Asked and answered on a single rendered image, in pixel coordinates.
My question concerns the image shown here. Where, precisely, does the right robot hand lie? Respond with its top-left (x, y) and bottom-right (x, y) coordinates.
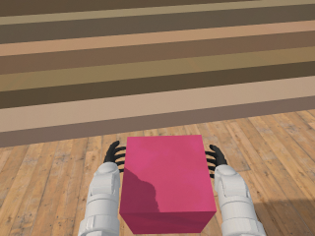
top-left (205, 145), bottom-right (228, 179)

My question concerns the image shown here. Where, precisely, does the robot right forearm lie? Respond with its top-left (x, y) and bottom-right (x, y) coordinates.
top-left (214, 164), bottom-right (267, 236)

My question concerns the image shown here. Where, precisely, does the left robot hand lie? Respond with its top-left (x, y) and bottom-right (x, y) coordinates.
top-left (103, 141), bottom-right (126, 173)

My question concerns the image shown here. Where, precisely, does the robot left forearm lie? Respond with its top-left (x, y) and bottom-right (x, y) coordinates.
top-left (78, 161), bottom-right (121, 236)

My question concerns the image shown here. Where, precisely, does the carton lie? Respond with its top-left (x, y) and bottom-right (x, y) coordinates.
top-left (119, 135), bottom-right (217, 235)

